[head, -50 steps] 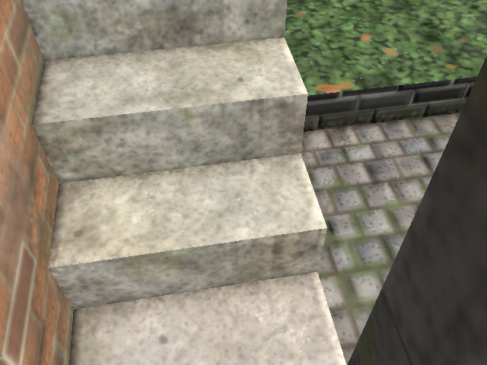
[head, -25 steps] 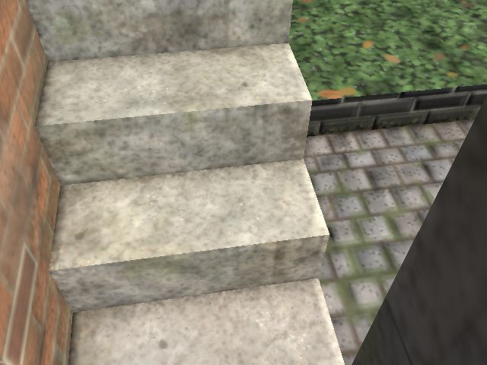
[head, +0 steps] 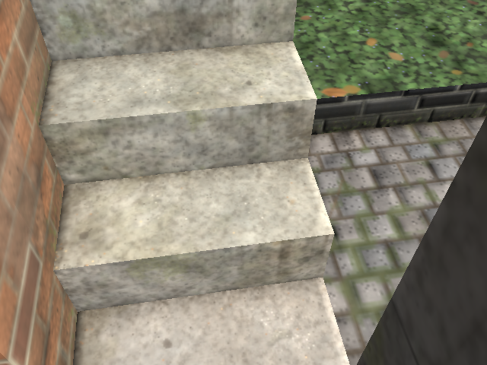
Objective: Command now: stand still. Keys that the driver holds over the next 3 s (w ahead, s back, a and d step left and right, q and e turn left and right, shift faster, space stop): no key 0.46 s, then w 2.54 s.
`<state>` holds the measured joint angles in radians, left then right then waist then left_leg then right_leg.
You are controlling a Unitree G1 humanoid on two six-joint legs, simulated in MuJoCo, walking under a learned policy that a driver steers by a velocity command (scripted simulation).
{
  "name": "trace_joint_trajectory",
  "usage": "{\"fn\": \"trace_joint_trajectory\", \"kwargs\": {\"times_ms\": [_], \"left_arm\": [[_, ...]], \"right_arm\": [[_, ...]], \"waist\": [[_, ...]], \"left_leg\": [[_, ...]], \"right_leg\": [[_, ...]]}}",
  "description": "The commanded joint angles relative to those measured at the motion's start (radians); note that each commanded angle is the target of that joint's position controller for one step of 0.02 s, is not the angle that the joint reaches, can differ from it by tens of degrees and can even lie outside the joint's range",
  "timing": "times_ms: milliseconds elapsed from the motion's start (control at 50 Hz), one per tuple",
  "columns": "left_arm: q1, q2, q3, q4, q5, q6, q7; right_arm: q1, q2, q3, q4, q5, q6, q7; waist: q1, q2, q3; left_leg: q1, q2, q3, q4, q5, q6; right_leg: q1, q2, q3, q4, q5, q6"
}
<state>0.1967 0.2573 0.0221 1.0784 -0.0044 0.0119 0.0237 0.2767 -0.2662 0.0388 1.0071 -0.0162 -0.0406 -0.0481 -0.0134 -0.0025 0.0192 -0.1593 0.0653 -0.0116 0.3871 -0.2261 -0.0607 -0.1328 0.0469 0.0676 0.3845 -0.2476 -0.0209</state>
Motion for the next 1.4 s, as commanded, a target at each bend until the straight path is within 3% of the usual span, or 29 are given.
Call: {"fn": "trace_joint_trajectory", "kwargs": {"times_ms": [20, 460, 480, 500, 560, 580, 600, 640, 760, 780, 840, 880, 940, 980, 1000, 1020, 1040, 1060, 1120, 1180, 1220, 1260, 1280, 1300, 1320, 1340, 1360, 1380, 1400], "left_arm": [[0.024, 0.116, 0.019, -0.021, 0.000, -0.007, 0.003], [0.035, 0.106, 0.024, -0.002, -0.002, 0.003, 0.002], [0.041, 0.097, 0.022, 0.001, 0.000, 0.003, 0.003], [0.045, 0.083, 0.006, 0.007, 0.034, -0.015, 0.024], [0.013, 0.117, 0.011, 0.009, 0.026, -0.031, 0.035], [-0.001, 0.144, 0.031, -0.007, -0.021, -0.024, 0.019], [-0.011, 0.135, 0.029, -0.022, -0.028, -0.022, 0.013], [0.015, 0.094, 0.021, -0.029, -0.009, -0.007, 0.012], [0.054, 0.087, 0.015, -0.061, 0.010, 0.000, 0.034], [0.060, 0.091, 0.019, -0.061, -0.010, -0.004, 0.050], [0.022, 0.053, 0.001, -0.101, -0.003, -0.029, 0.047], [0.014, 0.052, -0.003, -0.119, -0.007, -0.053, 0.024], [0.108, 0.102, 0.020, -0.101, -0.008, -0.044, 0.004], [0.329, 0.142, 0.051, -0.049, -0.024, -0.018, 0.020], [0.416, 0.164, 0.059, -0.027, -0.029, -0.009, 0.028], [0.433, 0.154, 0.055, -0.028, -0.020, -0.016, 0.031], [0.404, 0.177, 0.063, -0.027, -0.015, -0.031, 0.028], [0.332, 0.161, 0.061, -0.035, -0.026, -0.044, 0.025], [0.236, 0.119, 0.044, -0.054, -0.027, -0.041, 0.024], [0.066, 0.136, 0.056, -0.143, -0.022, -0.013, 0.025], [0.069, 0.222, 0.086, -0.170, -0.011, 0.005, 0.029], [0.048, 0.211, 0.077, -0.189, -0.014, 0.016, 0.037], [0.022, 0.166, 0.067, -0.187, -0.045, 0.012, 0.041], [0.025, 0.126, 0.056, -0.195, -0.065, 0.008, 0.038], [0.021, 0.021, 0.034, -0.249, -0.020, 0.003, 0.042], [0.255, -0.068, 0.015, -0.138, -0.017, -0.031, 0.046], [0.400, -0.029, 0.032, -0.105, -0.063, -0.040, 0.044], [0.351, 0.026, 0.049, -0.134, -0.083, -0.034, 0.048], [0.201, 0.041, 0.053, -0.190, -0.101, -0.029, 0.053]], "right_arm": [[0.052, -0.121, -0.022, -0.026, 0.000, -0.007, -0.004], [0.090, -0.100, -0.020, -0.026, -0.001, -0.004, -0.018], [0.100, -0.090, -0.018, -0.021, -0.002, -0.003, -0.020], [0.040, 0.017, 0.012, -0.035, 0.018, 0.011, -0.012], [0.004, -0.037, -0.002, -0.060, 0.009, 0.011, 0.000], [0.064, -0.149, -0.035, -0.042, 0.004, -0.002, -0.018], [0.069, -0.131, -0.036, -0.037, 0.011, -0.011, -0.026], [0.102, -0.003, -0.003, 0.001, 0.018, -0.024, -0.031], [0.120, -0.048, -0.022, 0.034, 0.007, -0.046, 0.008], [0.141, -0.075, -0.032, 0.036, 0.011, -0.041, 0.011], [0.149, -0.080, -0.044, 0.041, 0.016, -0.029, -0.002], [0.133, -0.082, -0.049, 0.039, 0.013, -0.040, -0.010], [0.089, -0.046, -0.046, 0.021, -0.007, -0.046, -0.006], [0.021, -0.026, -0.038, 0.000, -0.001, -0.064, 0.013], [-0.032, -0.010, -0.035, -0.019, -0.001, -0.072, 0.022], [0.034, -0.006, -0.045, 0.000, 0.026, -0.070, 0.032], [0.085, 0.004, -0.051, 0.003, 0.055, -0.061, 0.031], [0.048, 0.010, -0.058, -0.030, 0.071, -0.052, 0.025], [0.038, 0.035, -0.063, -0.090, 0.033, -0.041, 0.005], [0.088, 0.061, -0.048, -0.114, -0.007, -0.027, 0.038], [0.048, 0.067, -0.043, -0.135, -0.031, -0.066, 0.058], [0.261, -0.016, -0.074, -0.091, 0.001, -0.062, 0.068], [0.367, -0.004, -0.070, -0.052, 0.009, -0.058, 0.062], [0.452, -0.014, -0.072, -0.002, -0.025, -0.063, 0.056], [0.393, -0.008, -0.044, 0.022, -0.060, -0.075, 0.064], [0.407, -0.062, -0.051, -0.005, -0.057, -0.102, 0.050], [0.440, -0.077, -0.069, 0.014, -0.045, -0.119, 0.056], [0.412, -0.143, -0.105, 0.025, -0.012, -0.111, 0.054], [0.374, -0.130, -0.107, 0.036, 0.001, -0.094, 0.043]], "waist": [[0.001, 0.008, 0.002], [0.004, 0.006, 0.009], [0.004, 0.003, -0.013], [0.028, 0.031, -0.005], [0.010, -0.013, 0.041], [-0.006, -0.056, 0.025], [-0.004, -0.082, 0.046], [-0.003, -0.045, 0.092], [-0.004, 0.055, -0.014], [-0.018, 0.100, -0.030], [-0.030, 0.180, 0.021], [-0.016, 0.136, 0.060], [0.022, -0.069, -0.033], [0.118, -0.142, -0.096], [0.161, -0.250, -0.063], [0.123, -0.205, -0.043], [0.082, -0.143, 0.001], [0.041, -0.118, 0.077], [-0.027, -0.026, 0.137], [-0.108, 0.052, 0.146], [-0.072, -0.072, -0.029], [-0.158, -0.207, -0.148], [-0.214, -0.177, -0.136], [-0.246, 0.006, -0.101], [-0.137, 0.318, -0.009], [-0.066, 0.289, -0.125], [-0.022, 0.191, -0.186], [-0.024, 0.171, -0.105], [-0.039, 0.119, -0.035]], "left_leg": [[0.002, -0.005, 0.001, -0.042, 0.151, 0.017], [-0.011, -0.011, -0.001, -0.047, 0.138, 0.023], [-0.001, -0.021, 0.010, -0.048, 0.082, 0.021], [0.002, 0.030, -0.037, -0.070, 0.122, 0.044], [0.013, 0.012, -0.025, -0.068, 0.074, 0.054], [0.001, -0.058, 0.045, -0.013, -0.076, 0.039], [-0.039, -0.072, 0.058, 0.017, -0.141, 0.044], [-0.076, -0.067, 0.048, 0.016, -0.116, 0.044], [0.042, -0.038, -0.005, 0.019, 0.267, 0.072], [0.093, -0.028, -0.036, 0.017, 0.210, 0.082], [0.111, 0.071, -0.200, -0.066, 0.007, 0.166], [0.088, 0.112, -0.225, -0.062, 0.115, 0.190], [0.023, -0.033, 0.002, 0.136, 0.484, 0.120], [-0.274, -0.099, 0.079, 0.401, 0.277, 0.061], [-0.482, -0.123, 0.082, 0.647, -0.264, 0.052], [-0.565, -0.086, 0.033, 0.947, -0.464, 0.049], [-0.646, -0.043, -0.025, 1.118, -0.469, 0.063], [-0.777, 0.005, -0.072, 1.229, -0.475, 0.076], [-0.901, 0.039, -0.076, 1.361, -0.382, 0.062], [-0.706, 0.102, -0.073, 1.004, -0.203, 0.018], [-0.180, -0.041, 0.123, 0.652, -0.005, 0.009], [-0.059, -0.032, 0.084, 0.485, 0.110, 0.057], [0.002, -0.018, 0.080, 0.250, 0.247, 0.082], [0.053, -0.057, 0.120, -0.023, 0.485, 0.097], [0.139, 0.047, -0.083, -0.008, 1.106, 0.127], [0.237, 0.259, -0.266, 0.076, 1.595, 0.231], [0.226, 0.363, -0.361, 0.062, 1.404, 0.321], [0.204, 0.372, -0.393, -0.021, 0.894, 0.393], [0.144, 0.371, -0.456, -0.116, 0.319, 0.385]], "right_leg": [[-0.019, -0.050, 0.046, -0.057, 0.245, -0.018], [-0.019, -0.049, 0.040, -0.046, 0.246, -0.011], [-0.012, -0.043, 0.036, -0.055, 0.178, -0.012], [0.004, -0.110, 0.083, -0.114, 0.107, -0.030], [-0.020, -0.110, 0.108, -0.167, -0.005, -0.041], [-0.026, -0.042, 0.065, -0.131, -0.133, -0.036], [-0.053, -0.047, 0.078, -0.133, -0.240, -0.044], [-0.071, -0.067, 0.111, -0.129, -0.202, -0.034], [-0.014, -0.001, -0.005, 0.072, 0.288, 0.000], [-0.070, 0.012, -0.034, 0.115, 0.181, 0.012], [-0.211, 0.000, -0.053, 0.195, -0.012, 0.020], [-0.224, -0.022, -0.053, 0.193, 0.044, 0.018], [0.001, -0.023, -0.034, 0.152, 0.531, 0.008], [0.328, -0.087, 0.054, 0.110, 0.730, -0.055], [0.415, -0.230, 0.202, 0.038, 0.927, -0.142], [0.378, -0.362, 0.287, 0.029, 1.061, -0.251], [0.306, -0.431, 0.356, -0.023, 0.811, -0.323], [0.276, -0.439, 0.352, -0.083, 0.595, -0.298], [0.206, -0.371, 0.224, -0.166, 0.443, -0.205], [-0.028, -0.304, 0.035, -0.129, 0.613, -0.147], [-0.169, -0.171, -0.065, -0.057, 0.957, -0.149], [-0.007, -0.211, -0.017, 0.143, 1.221, -0.133], [0.009, -0.199, -0.005, 0.248, 1.039, -0.094], [0.041, -0.068, -0.069, 0.554, 0.770, -0.023], [-0.210, 0.056, -0.036, 0.911, -0.175, 0.036], [-0.289, 0.079, 0.182, 1.216, -0.330, 0.046], [-0.303, 0.104, 0.230, 1.286, -0.268, 0.046], [-0.406, 0.065, 0.130, 1.357, -0.297, 0.053], [-0.499, -0.005, 0.086, 1.381, -0.274, 0.044]]}}
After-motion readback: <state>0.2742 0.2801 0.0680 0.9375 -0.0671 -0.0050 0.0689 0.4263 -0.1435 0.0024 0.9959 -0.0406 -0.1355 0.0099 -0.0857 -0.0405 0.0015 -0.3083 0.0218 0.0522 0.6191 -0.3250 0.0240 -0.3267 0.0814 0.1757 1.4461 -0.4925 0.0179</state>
